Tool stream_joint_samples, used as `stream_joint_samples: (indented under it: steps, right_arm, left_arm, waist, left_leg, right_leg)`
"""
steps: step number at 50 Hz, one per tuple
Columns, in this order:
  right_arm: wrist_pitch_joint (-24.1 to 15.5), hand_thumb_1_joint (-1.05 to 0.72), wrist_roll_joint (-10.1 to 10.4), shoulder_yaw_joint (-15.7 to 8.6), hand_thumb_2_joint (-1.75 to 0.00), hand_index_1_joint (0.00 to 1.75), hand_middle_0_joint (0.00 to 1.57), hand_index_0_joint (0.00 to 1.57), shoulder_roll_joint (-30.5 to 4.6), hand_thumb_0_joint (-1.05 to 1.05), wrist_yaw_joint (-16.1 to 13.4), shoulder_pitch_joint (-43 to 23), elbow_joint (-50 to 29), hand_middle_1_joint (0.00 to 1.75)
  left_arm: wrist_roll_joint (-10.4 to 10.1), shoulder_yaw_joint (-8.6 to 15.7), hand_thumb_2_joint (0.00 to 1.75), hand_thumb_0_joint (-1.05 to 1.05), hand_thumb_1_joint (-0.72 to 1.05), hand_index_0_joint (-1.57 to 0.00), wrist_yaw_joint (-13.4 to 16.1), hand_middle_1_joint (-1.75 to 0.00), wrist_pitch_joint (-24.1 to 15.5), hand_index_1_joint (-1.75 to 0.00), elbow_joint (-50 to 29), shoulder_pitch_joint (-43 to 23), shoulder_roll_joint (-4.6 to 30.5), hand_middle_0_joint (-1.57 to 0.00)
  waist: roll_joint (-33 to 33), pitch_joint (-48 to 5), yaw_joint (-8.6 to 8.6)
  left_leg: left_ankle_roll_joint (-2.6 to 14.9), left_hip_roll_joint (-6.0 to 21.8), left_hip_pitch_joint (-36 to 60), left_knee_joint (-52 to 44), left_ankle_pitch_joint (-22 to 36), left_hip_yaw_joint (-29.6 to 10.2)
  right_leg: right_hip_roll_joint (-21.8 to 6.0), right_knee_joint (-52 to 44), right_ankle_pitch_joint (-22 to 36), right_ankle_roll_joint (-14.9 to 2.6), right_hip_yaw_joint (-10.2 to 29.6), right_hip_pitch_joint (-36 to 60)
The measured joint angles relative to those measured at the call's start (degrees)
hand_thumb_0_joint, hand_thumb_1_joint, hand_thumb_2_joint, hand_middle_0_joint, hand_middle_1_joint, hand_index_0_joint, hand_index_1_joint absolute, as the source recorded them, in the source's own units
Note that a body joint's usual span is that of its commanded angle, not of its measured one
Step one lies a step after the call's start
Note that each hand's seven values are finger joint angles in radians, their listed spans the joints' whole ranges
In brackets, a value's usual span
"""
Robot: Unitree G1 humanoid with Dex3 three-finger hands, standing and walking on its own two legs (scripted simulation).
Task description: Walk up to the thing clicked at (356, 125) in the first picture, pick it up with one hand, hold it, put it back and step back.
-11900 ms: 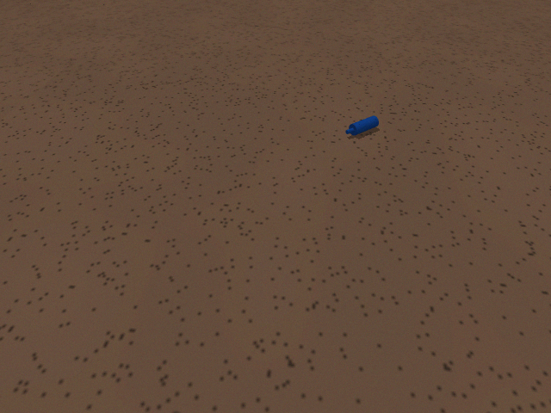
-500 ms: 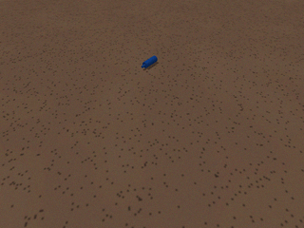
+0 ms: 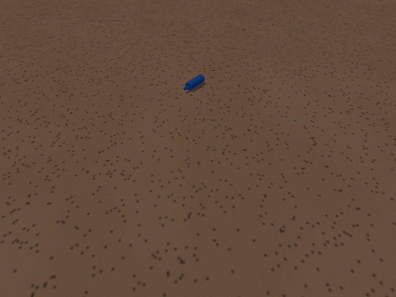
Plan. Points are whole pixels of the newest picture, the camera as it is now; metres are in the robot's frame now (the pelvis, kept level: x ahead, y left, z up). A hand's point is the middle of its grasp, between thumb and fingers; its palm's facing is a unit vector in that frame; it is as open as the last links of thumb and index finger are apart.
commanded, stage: stand
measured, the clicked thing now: (193, 83) +1.90 +0.04 -0.75
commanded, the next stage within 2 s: walk up in 1.10 s
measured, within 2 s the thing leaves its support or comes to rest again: neither
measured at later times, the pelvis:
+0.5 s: pelvis +0.00 +0.00 +0.00, yaw +0 degrees
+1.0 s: pelvis +0.00 +0.00 +0.00, yaw +0 degrees
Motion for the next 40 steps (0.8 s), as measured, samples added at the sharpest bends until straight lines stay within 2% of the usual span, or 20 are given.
stream_joint_samples:
  steps: [40]
  right_arm:
    - [0.01, -0.91, -0.10, -0.09, -0.90, 0.30, 0.21, 0.21, 0.10, 0.00, 0.09, 0.60, 0.27, 0.30]
  left_arm:
    - [0.00, 0.01, 0.90, 0.01, 0.91, -0.20, -0.10, -0.30, 0.09, -0.30, 0.18, 0.71, 0.12, -0.20]
  waist:
    - [-0.14, 0.12, -0.01]
  left_leg:
    - [0.15, -0.15, -0.26, 0.03, 0.29, 0.13]
  right_leg:
    - [-0.15, 0.05, 0.31, 0.13, 0.14, -0.30]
